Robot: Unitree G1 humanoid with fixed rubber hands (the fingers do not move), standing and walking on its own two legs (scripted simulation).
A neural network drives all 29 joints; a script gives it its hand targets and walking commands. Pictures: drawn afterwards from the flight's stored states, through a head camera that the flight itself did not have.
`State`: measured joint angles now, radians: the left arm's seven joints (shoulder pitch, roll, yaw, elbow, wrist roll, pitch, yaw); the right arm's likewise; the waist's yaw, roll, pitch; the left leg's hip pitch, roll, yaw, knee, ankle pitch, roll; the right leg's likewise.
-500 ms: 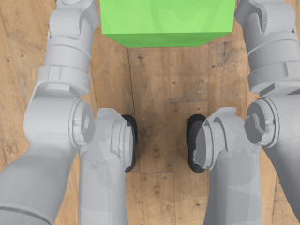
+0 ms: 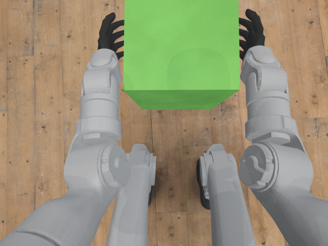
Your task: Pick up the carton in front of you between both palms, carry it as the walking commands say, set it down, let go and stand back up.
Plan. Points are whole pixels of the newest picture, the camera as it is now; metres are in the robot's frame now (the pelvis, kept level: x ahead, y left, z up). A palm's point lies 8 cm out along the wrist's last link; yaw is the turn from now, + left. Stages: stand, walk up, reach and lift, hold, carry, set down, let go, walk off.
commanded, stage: reach and lift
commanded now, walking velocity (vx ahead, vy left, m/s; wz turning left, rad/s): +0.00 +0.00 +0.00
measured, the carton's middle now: (178, 61) +0.52 +0.00 -0.12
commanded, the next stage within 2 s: none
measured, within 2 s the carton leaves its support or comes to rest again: neither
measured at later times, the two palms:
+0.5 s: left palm (72, 34) +0.47 +0.15 +0.10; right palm (304, 29) +0.47 -0.15 +0.10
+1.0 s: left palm out of the picture +0.42 +0.15 +0.26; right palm out of the picture +0.42 -0.15 +0.26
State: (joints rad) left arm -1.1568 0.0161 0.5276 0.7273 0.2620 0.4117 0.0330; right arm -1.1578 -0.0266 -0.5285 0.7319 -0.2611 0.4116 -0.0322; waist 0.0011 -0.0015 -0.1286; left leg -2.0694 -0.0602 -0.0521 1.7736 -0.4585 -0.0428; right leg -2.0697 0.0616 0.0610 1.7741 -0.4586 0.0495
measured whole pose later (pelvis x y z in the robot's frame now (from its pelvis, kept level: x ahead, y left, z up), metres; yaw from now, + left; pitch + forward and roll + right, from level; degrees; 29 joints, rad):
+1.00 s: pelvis +0.10 +0.00 +0.26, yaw +0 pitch +12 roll +0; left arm -0.37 -0.15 0.33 0.48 0.23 0.45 0.01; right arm -0.37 0.15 -0.33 0.48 -0.24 0.45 -0.01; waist 0.00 0.00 -0.14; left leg -0.64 -0.03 -0.06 0.76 -0.33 -0.01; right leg -0.64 0.02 0.07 0.77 -0.33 0.02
